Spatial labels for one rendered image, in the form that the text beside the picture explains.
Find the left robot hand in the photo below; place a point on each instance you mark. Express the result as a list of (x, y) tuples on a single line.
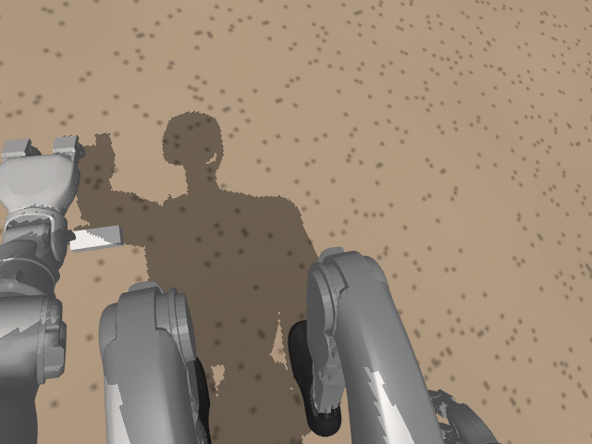
[(29, 179)]

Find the small box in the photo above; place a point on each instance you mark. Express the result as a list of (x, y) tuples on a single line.
[(97, 238)]

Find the right robot hand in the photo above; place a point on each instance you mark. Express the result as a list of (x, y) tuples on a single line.
[(465, 426)]

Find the right robot foot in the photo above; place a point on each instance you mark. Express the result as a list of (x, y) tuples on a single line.
[(323, 424)]

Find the left robot arm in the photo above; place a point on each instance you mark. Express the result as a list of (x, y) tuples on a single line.
[(33, 337)]

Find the left robot foot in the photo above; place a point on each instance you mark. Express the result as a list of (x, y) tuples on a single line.
[(204, 401)]

